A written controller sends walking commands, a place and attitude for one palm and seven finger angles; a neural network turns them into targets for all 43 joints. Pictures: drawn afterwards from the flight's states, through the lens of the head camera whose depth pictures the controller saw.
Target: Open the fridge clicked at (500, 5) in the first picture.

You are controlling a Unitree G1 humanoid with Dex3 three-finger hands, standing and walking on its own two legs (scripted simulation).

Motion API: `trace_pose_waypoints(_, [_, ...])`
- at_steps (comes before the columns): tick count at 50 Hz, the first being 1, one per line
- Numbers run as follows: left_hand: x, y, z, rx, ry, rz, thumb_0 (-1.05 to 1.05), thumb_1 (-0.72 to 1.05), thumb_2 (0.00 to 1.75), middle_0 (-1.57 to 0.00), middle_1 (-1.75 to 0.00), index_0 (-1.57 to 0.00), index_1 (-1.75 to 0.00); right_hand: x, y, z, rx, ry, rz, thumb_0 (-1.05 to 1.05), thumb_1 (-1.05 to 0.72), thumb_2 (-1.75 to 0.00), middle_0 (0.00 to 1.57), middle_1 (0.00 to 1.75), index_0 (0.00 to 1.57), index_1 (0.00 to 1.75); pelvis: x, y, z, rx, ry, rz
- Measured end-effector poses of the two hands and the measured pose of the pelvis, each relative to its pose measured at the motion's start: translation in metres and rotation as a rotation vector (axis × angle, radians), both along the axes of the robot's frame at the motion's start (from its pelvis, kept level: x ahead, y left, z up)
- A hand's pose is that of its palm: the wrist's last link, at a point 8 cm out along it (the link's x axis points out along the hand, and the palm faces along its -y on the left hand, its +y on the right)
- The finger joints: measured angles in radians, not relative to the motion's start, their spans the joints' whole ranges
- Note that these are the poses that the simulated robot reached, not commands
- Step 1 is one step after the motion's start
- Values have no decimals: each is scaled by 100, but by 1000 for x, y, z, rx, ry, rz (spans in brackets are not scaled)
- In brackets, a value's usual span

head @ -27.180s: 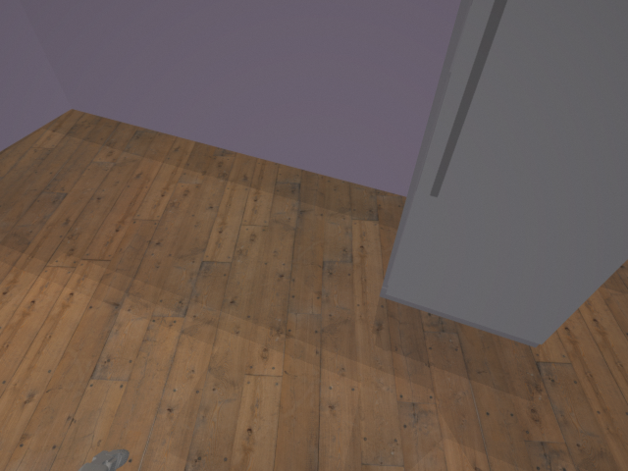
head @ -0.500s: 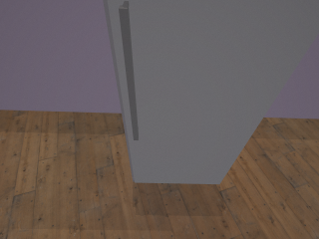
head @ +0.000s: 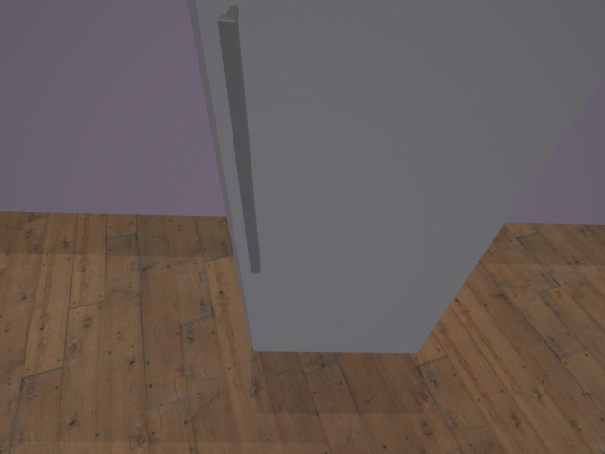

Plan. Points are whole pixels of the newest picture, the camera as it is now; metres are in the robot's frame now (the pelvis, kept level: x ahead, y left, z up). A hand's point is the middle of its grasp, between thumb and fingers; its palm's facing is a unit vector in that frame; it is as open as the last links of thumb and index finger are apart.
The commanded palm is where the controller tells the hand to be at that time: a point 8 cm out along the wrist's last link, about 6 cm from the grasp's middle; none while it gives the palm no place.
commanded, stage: look again from close up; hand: left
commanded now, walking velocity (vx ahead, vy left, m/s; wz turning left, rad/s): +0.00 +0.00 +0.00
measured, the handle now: (247, 175) +0.50 +0.12 +0.09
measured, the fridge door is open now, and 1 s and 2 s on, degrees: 0 0 0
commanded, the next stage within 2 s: raise the hand to about handle height in 0.26 s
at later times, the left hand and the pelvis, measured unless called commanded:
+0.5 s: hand (160, 450) +0.14 +0.19 -0.07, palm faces +0.26 -0.95 -0.17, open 7.5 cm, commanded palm +0.10 +0.24 -0.05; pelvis +0.00 +0.00 -0.01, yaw +2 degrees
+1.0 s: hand (146, 416) +0.15 +0.18 +0.05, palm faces +0.12 -0.99 -0.11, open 9.9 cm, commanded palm +0.14 +0.25 +0.04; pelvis -0.02 -0.06 -0.05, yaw +6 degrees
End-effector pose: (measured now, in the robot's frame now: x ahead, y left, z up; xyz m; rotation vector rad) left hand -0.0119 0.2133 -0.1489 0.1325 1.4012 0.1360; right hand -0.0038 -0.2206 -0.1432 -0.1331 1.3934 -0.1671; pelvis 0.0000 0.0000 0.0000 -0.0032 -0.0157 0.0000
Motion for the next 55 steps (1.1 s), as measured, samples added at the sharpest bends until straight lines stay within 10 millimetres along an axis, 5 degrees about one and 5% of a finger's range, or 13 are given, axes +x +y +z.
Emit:
trace_pose_waypoints(19, [4, 12, 2, 28, 2, -9, 1, 91, 90, -20, -30, -20, -30, 18, -12, 3, -29, -35, 22, 0, -91, -90, 20, 30, 20, 30, 4, 1, 0, -2, -2, 2])
trace_pose_waypoints(22, [57, 22, 35, 63, -339, 89, 2, 90, 89, -21, -31, -20, -30, 37, -17, 12, -62, -202, 50, 1, -91, -90, 20, 30, 20, 30, 0, -1, -4, 11, 3, 16])
trace_pose_waypoints(27, [164, 20, 140, 102, -1021, 81, 2, 86, 87, -21, -34, -20, -33, 93, -27, 24, -68, -522, 99, 1, -91, -90, 20, 30, 20, 30, -6, -4, -12, 16, 15, 50])
trace_pose_waypoints(31, [202, 10, 186, 25, -1409, -29, 1, 79, 84, -21, -38, -20, -37, 138, -36, 40, -69, -714, 122, 1, -91, -90, 20, 30, 20, 30, -13, -16, -25, 10, 77, 38])
trace_pose_waypoints(34, [194, 3, 169, -65, -1464, -126, 0, 73, 82, -21, -42, -21, -41, 164, -46, 53, -77, -805, 158, 1, -90, -90, 20, 30, 20, 30, -19, -28, -38, 10, 107, 31])
trace_pose_waypoints(39, [135, 13, 115, -108, -1205, -43, 1, 61, 77, -23, -49, -22, -48, 195, -60, 69, -122, -887, 228, 1, -90, -90, 20, 30, 20, 30, -21, -43, -50, -3, 125, 45])
trace_pose_waypoints(41, [112, 22, 116, -38, -1186, 24, 1, 57, 75, -23, -52, -23, -51, 203, -62, 71, -136, -899, 254, 1, -90, -90, 20, 30, 20, 30, -20, -47, -52, -13, 123, 58])
trace_pose_waypoints(44, [98, 31, 145, 92, -1315, 58, 2, 49, 72, -24, -57, -23, -56, 208, -59, 65, -135, -894, 300, 1, -91, -90, 20, 30, 20, 30, -19, -52, -54, -31, 115, 82])
trace_pose_waypoints(49, [127, 20, 196, 89, -1557, -87, 2, 38, 67, -24, -64, -23, -63, 198, -46, 41, -71, -852, 315, 1, -90, -90, 20, 30, 20, 30, -24, -55, -54, -47, 91, 106])
trace_pose_waypoints(55, [190, 20, 196, -78, -1329, -241, 1, 23, 61, -25, -73, -25, -72, 163, -42, 27, -17, -767, 194, 1, -90, -90, 21, 30, 21, 30, -21, -56, -42, -22, 93, 72])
